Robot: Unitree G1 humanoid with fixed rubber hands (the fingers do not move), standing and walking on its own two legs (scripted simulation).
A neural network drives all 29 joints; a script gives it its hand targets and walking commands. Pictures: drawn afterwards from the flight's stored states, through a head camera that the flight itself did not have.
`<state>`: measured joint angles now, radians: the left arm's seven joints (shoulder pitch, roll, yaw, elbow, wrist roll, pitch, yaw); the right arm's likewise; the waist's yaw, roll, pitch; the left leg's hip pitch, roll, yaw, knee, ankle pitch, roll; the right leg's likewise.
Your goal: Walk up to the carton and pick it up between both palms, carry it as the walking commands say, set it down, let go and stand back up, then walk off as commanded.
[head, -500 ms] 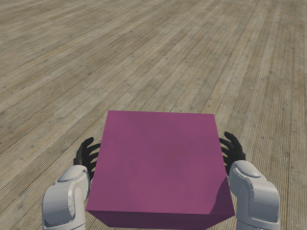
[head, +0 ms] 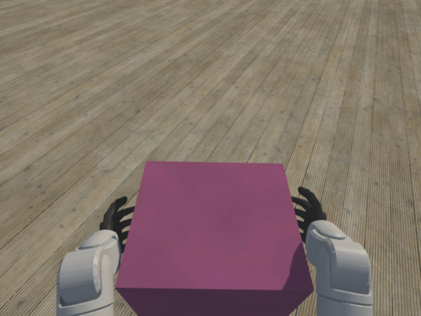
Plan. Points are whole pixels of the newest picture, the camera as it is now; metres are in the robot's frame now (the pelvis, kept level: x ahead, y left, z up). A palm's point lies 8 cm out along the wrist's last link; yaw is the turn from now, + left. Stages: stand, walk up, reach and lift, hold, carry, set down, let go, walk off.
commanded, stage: carry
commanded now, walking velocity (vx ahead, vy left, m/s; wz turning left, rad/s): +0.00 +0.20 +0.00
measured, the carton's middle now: (213, 245) +0.26 +0.01 +0.01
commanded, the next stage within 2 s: none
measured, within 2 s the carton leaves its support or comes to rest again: neither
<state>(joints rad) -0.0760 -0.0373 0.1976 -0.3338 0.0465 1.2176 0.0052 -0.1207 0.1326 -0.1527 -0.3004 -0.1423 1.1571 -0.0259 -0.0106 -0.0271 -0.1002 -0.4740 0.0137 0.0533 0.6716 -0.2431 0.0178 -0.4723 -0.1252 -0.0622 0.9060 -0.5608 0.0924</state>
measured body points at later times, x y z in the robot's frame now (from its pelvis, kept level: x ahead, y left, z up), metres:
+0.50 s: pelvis -0.07 +0.15 +0.00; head -0.06 +0.16 +0.45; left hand +0.19 +0.34 +0.07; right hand +0.21 -0.01 +0.09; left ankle +0.01 +0.18 -0.72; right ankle -0.09 +0.03 -0.69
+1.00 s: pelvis -0.12 +0.30 +0.00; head -0.12 +0.30 +0.45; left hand +0.14 +0.49 +0.07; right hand +0.15 +0.14 +0.08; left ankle -0.05 +0.36 -0.72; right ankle -0.10 +0.11 -0.72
